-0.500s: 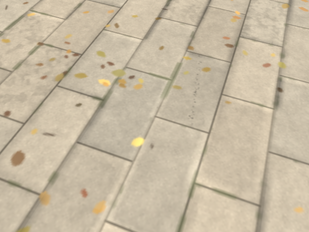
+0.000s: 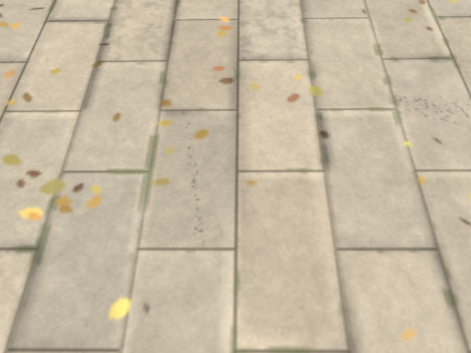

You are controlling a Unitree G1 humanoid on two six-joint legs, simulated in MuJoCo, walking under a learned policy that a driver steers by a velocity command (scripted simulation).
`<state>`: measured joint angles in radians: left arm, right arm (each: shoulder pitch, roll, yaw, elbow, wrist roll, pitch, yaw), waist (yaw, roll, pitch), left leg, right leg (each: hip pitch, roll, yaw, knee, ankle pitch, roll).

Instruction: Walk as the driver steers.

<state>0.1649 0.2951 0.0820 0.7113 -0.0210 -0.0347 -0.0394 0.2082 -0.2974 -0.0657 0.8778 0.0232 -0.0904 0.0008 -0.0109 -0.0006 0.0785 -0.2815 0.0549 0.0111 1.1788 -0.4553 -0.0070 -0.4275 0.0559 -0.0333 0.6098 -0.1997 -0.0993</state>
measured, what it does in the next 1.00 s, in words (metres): walks ahead: left foot, then right foot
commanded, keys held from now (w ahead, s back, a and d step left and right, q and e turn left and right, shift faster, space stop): w+e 0.16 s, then w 0.36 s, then no key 0.48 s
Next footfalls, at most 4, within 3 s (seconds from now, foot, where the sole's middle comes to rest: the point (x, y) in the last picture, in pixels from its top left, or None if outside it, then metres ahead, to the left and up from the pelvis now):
0.40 left None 0.43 0.12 -0.76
0.84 right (297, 298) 0.58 -0.14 -0.76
1.10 left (206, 309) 0.56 0.12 -0.76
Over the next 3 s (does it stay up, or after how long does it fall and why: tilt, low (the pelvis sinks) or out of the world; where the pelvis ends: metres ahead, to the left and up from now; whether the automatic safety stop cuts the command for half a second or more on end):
stays up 0.54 0.01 0.01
